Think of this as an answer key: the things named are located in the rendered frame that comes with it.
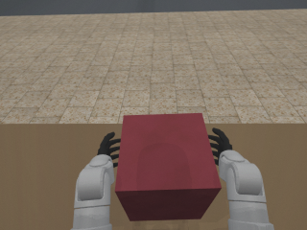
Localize left robot hand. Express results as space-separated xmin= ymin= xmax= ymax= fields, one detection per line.
xmin=97 ymin=131 xmax=121 ymax=168

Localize carton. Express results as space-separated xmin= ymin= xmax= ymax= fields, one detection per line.
xmin=114 ymin=113 xmax=222 ymax=221

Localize left robot forearm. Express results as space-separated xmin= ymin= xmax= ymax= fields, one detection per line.
xmin=70 ymin=154 xmax=115 ymax=230

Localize right robot hand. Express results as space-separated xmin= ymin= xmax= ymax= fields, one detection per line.
xmin=208 ymin=127 xmax=232 ymax=166

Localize right robot forearm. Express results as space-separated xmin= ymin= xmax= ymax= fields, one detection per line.
xmin=219 ymin=149 xmax=274 ymax=230

